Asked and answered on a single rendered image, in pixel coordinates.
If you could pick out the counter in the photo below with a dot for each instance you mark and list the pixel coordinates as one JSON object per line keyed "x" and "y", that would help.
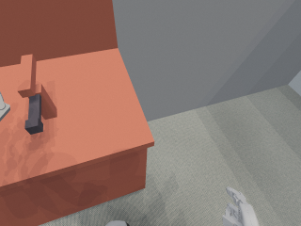
{"x": 95, "y": 139}

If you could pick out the tap lever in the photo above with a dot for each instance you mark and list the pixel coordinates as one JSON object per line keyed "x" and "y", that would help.
{"x": 34, "y": 125}

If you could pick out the robot left hand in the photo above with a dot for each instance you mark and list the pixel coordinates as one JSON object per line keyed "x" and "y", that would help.
{"x": 4, "y": 108}

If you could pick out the robot right hand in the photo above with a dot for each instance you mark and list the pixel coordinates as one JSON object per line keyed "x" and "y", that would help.
{"x": 244, "y": 215}

